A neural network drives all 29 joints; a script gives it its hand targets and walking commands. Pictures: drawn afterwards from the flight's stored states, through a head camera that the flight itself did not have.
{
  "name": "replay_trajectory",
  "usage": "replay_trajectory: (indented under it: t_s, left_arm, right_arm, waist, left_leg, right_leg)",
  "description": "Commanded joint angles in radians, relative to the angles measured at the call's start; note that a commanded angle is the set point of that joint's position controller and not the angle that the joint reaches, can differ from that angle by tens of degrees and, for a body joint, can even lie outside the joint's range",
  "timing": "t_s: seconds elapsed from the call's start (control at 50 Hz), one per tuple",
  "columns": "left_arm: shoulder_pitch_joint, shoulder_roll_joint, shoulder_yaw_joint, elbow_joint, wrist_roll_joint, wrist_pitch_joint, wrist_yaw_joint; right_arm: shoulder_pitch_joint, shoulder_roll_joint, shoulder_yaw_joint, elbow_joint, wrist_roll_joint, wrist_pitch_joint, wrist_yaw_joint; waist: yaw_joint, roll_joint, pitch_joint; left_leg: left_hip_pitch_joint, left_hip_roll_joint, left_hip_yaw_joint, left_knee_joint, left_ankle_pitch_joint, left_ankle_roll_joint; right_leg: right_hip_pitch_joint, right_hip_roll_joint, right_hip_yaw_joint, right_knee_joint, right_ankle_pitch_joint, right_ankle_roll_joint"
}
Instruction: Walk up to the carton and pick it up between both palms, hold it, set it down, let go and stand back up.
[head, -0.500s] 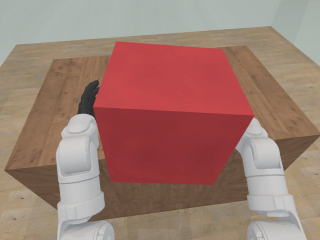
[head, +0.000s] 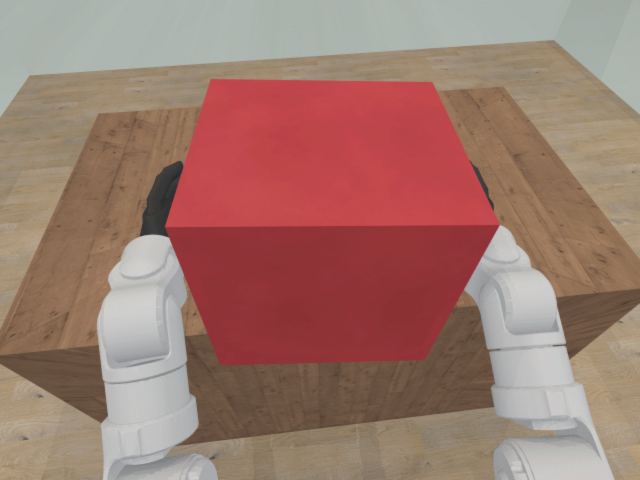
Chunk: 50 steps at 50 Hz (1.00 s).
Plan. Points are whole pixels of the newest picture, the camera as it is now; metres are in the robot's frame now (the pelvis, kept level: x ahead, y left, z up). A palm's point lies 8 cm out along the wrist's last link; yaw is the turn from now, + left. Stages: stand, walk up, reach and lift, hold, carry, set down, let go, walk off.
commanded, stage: hold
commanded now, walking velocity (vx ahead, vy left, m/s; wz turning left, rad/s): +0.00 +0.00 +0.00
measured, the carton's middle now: (323, 227) +0.38 +0.00 +0.13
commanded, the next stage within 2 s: none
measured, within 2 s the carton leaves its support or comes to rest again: neither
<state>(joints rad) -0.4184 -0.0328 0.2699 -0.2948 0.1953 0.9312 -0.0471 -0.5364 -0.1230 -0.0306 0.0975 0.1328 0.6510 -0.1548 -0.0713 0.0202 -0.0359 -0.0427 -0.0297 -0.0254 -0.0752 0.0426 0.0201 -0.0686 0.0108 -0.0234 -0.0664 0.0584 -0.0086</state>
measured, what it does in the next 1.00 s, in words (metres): stands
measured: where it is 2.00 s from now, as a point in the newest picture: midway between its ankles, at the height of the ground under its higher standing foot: outside the picture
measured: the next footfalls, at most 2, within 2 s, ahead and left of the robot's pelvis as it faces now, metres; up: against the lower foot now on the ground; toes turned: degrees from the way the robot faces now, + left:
none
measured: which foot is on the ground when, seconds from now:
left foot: down 0.00-1.00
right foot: down 0.00-1.00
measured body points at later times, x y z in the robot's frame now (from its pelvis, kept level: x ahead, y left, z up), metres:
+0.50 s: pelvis +0.02 +0.01 +0.00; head +0.03 +0.00 +0.45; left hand +0.33 +0.17 +0.18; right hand +0.34 -0.18 +0.14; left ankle -0.01 +0.10 -0.76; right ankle +0.01 -0.11 -0.76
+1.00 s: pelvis -0.04 +0.01 +0.00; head -0.03 +0.00 +0.45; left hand +0.33 +0.17 +0.17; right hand +0.35 -0.18 +0.15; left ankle -0.01 +0.10 -0.76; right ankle +0.01 -0.11 -0.76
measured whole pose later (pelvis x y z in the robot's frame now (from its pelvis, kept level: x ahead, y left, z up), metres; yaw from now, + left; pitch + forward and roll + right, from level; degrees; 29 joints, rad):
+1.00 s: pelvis -0.04 +0.01 +0.00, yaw -1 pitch +1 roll +0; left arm -0.55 -0.05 0.30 -0.12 0.24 0.88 -0.06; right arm -0.62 -0.11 -0.11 0.24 0.06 0.60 -0.10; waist -0.03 0.01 0.02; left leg -0.04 -0.04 0.00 -0.06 0.09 0.04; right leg -0.12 0.00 0.00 0.04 0.06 0.00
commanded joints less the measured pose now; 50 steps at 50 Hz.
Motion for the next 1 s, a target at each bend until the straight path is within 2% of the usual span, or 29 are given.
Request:
replay_trajectory:
  t_s: [0.0, 0.18, 0.28, 0.36, 0.42, 0.48, 0.54, 0.68, 0.74, 0.86, 0.98]
  left_arm:
    - [-0.641, -0.345, -0.506, -0.305, -0.217, -0.034, -0.172]
    - [-0.476, -0.298, -0.478, -0.411, -0.190, 0.073, -0.204]
    - [-0.433, -0.302, -0.506, -0.493, -0.209, 0.096, -0.201]
    - [-0.398, -0.299, -0.529, -0.543, -0.226, 0.102, -0.191]
    - [-0.368, -0.283, -0.526, -0.551, -0.225, 0.105, -0.185]
    - [-0.349, -0.261, -0.505, -0.531, -0.211, 0.106, -0.182]
    - [-0.364, -0.239, -0.470, -0.477, -0.189, 0.100, -0.183]
    - [-0.580, -0.227, -0.375, -0.226, -0.128, 0.023, -0.170]
    - [-0.686, -0.257, -0.362, -0.138, -0.121, -0.032, -0.152]
    - [-0.823, -0.335, -0.394, -0.049, -0.133, -0.118, -0.116]
    - [-0.835, -0.345, -0.372, 0.048, -0.120, -0.143, -0.111]
  right_arm:
    - [-0.652, 0.436, 0.432, -0.495, 0.188, -0.062, 0.069]
    - [-0.522, 0.366, 0.430, -0.589, 0.217, -0.019, 0.045]
    - [-0.496, 0.344, 0.444, -0.676, 0.232, -0.017, 0.045]
    - [-0.466, 0.321, 0.447, -0.733, 0.233, -0.018, 0.047]
    - [-0.431, 0.293, 0.433, -0.741, 0.223, -0.016, 0.050]
    - [-0.406, 0.263, 0.410, -0.717, 0.209, -0.013, 0.055]
    - [-0.412, 0.236, 0.377, -0.661, 0.189, -0.015, 0.062]
    - [-0.585, 0.233, 0.262, -0.420, 0.110, -0.057, 0.100]
    - [-0.680, 0.280, 0.243, -0.340, 0.086, -0.089, 0.123]
    - [-0.836, 0.380, 0.268, -0.278, 0.064, -0.143, 0.164]
    - [-0.833, 0.390, 0.224, -0.167, 0.017, -0.152, 0.182]
  waist:
    - [-0.026, -0.025, -0.654]
    - [-0.022, -0.006, -0.494]
    - [-0.030, -0.004, -0.491]
    - [-0.040, -0.005, -0.497]
    - [-0.043, -0.008, -0.474]
    - [-0.041, -0.016, -0.426]
    - [-0.032, -0.023, -0.358]
    - [0.006, -0.020, -0.211]
    - [0.027, -0.027, -0.250]
    - [0.049, -0.023, -0.488]
    - [0.044, -0.019, -0.549]
  left_leg:
    - [0.099, -0.010, 0.032, 0.083, 0.435, -0.065]
    - [0.156, -0.010, 0.037, 0.073, 0.553, -0.080]
    - [0.233, -0.001, 0.032, 0.091, 0.657, -0.084]
    - [0.298, 0.010, 0.026, 0.104, 0.717, -0.083]
    - [0.326, 0.017, 0.025, 0.102, 0.712, -0.083]
    - [0.318, 0.023, 0.029, 0.084, 0.641, -0.082]
    - [0.270, 0.030, 0.035, 0.048, 0.496, -0.078]
    - [0.047, 0.058, 0.047, -0.057, -0.058, -0.033]
    - [-0.034, 0.061, 0.047, -0.074, -0.223, -0.001]
    - [-0.019, 0.045, 0.046, -0.018, -0.219, 0.021]
    - [-0.022, 0.031, 0.053, 0.029, -0.187, 0.014]
  right_leg:
    - [0.557, 0.002, 0.030, 0.179, 0.490, 0.071]
    - [0.621, 0.001, 0.033, 0.164, 0.614, 0.087]
    - [0.613, 0.004, 0.035, 0.157, 0.650, 0.085]
    - [0.580, 0.008, 0.035, 0.143, 0.626, 0.081]
    - [0.552, 0.011, 0.034, 0.123, 0.573, 0.077]
    - [0.540, 0.013, 0.035, 0.102, 0.496, 0.073]
    - [0.533, 0.011, 0.035, 0.084, 0.378, 0.070]
    - [0.445, 0.001, 0.024, 0.072, -0.064, 0.060]
    - [0.421, -0.003, 0.022, 0.105, -0.152, 0.059]
    - [0.332, -0.001, 0.025, 0.150, -0.186, 0.049]
    - [0.236, 0.003, 0.021, 0.146, -0.218, 0.044]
